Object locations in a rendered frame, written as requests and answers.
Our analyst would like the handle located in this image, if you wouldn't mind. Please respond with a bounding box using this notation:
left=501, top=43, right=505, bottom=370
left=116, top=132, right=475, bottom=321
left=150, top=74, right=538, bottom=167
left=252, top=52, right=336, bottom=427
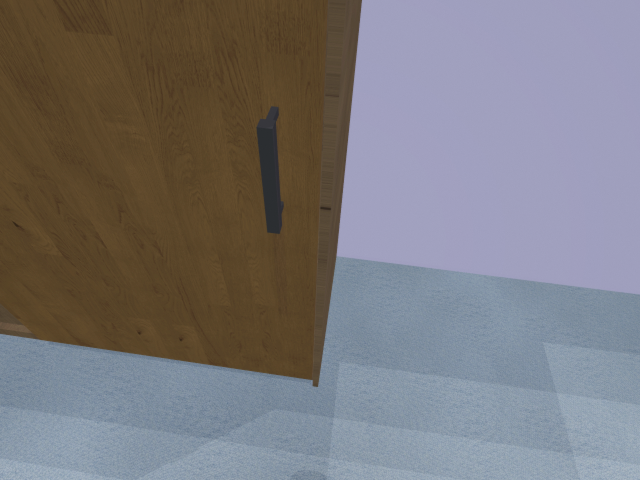
left=256, top=106, right=284, bottom=234

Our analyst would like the wardrobe door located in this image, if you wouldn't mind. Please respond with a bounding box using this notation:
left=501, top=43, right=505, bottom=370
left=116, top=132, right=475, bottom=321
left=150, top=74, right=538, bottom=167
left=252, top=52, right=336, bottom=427
left=0, top=0, right=328, bottom=380
left=0, top=304, right=23, bottom=325

